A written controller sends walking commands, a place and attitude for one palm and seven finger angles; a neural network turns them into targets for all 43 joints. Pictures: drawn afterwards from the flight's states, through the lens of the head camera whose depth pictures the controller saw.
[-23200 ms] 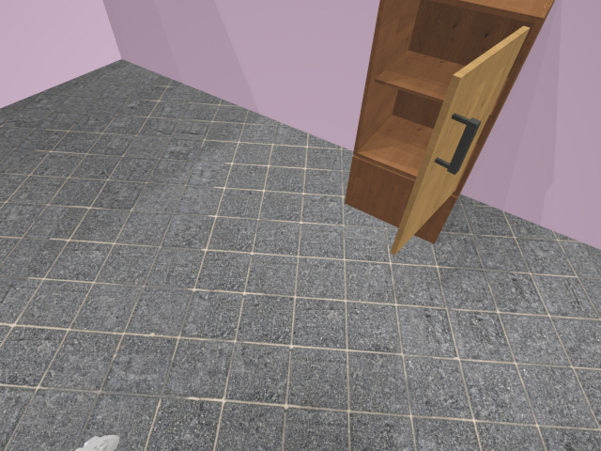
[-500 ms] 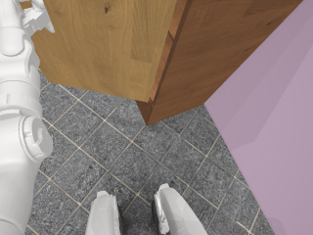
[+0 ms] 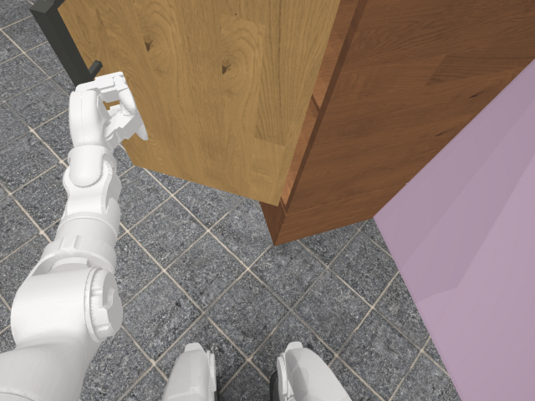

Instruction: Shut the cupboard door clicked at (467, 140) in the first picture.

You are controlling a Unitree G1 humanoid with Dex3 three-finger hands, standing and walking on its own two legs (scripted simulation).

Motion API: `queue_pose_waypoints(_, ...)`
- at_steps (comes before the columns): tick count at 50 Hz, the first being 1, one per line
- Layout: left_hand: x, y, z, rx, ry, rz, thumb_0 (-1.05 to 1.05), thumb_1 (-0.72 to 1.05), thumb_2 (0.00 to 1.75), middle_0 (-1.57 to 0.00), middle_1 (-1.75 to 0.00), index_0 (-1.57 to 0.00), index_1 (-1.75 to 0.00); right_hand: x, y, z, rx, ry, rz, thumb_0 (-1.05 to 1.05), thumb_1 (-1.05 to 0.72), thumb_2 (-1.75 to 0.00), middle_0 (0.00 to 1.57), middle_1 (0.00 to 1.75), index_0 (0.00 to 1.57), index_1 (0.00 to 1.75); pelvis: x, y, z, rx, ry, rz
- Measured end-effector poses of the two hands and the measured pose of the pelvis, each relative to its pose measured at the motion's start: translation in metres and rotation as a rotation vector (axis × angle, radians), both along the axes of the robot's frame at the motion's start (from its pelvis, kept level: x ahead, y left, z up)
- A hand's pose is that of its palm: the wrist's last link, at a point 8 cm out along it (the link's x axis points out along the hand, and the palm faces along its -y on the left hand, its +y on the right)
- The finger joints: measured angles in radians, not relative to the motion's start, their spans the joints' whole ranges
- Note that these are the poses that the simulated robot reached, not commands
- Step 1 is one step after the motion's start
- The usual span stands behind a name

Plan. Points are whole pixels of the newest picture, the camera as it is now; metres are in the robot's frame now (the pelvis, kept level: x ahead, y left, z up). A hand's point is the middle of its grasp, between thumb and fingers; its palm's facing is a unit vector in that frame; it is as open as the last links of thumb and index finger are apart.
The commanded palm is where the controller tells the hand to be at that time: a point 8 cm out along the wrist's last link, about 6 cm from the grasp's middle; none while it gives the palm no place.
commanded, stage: pull the fist back off the door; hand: left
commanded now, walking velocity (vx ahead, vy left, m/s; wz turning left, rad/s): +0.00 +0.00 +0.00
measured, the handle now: (74, 42) +0.65 +0.26 +0.07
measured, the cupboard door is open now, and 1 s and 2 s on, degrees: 57 57 57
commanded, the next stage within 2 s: draw the hand back to the body in 0.08 s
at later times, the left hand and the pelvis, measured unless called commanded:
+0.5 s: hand (89, 138) +0.44 +0.19 +0.11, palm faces +0.12 -0.99 -0.01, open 3.1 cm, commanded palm +0.40 +0.23 +0.12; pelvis +0.01 +0.00 +0.04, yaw +0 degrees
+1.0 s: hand out of the picture +0.31 +0.24 +0.19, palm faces +0.29 -0.92 -0.25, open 3.4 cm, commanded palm +0.26 +0.28 +0.21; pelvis +0.02 +0.01 +0.08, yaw +2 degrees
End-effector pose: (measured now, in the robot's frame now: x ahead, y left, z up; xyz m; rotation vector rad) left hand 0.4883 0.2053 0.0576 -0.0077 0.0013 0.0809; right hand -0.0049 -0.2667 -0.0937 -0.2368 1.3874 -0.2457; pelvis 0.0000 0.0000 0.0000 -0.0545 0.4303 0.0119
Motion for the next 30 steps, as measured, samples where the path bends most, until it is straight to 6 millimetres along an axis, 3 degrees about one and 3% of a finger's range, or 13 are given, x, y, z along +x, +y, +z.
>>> queue_pose_waypoints(7, -0.002, -0.005, 0.010, 0.033, 0.012, 0.007, 0.02, 0.90, 0.90, -1.30, -1.50, -1.31, -1.50, 0.033, 0.001, -0.006, 0.008, -0.099, 0.018, 0.01, -0.91, -0.90, 0.20, 0.30, 0.20, 0.30, 0.000, -0.001, 0.000, 0.006, -0.020, 0.004)
queue_pose_waypoints(14, -0.001, 0.002, 0.021, 0.016, -0.012, 0.022, 0.02, 0.90, 0.90, -1.30, -1.50, -1.30, -1.50, 0.031, 0.011, -0.011, 0.045, -0.110, 0.002, 0.01, -0.91, -0.90, 0.20, 0.30, 0.20, 0.30, -0.002, -0.002, 0.001, 0.014, -0.024, -0.009)
queue_pose_waypoints(22, -0.053, 0.025, 0.038, 0.041, 0.011, 0.017, 0.02, 0.90, 0.90, -1.30, -1.50, -1.30, -1.50, 0.029, 0.022, 0.005, 0.099, -0.120, -0.043, 0.01, -0.91, -0.90, 0.20, 0.30, 0.20, 0.30, 0.009, 0.000, 0.025, 0.026, -0.103, -0.025)
queue_pose_waypoints(30, -0.104, 0.044, 0.078, 0.029, -0.085, 0.023, 0.02, 0.90, 0.90, -1.30, -1.50, -1.30, -1.50, 0.075, 0.017, 0.036, 0.053, -0.275, 0.022, 0.01, -0.91, -0.90, 0.20, 0.30, 0.20, 0.30, 0.014, 0.003, 0.046, 0.023, -0.200, 0.000)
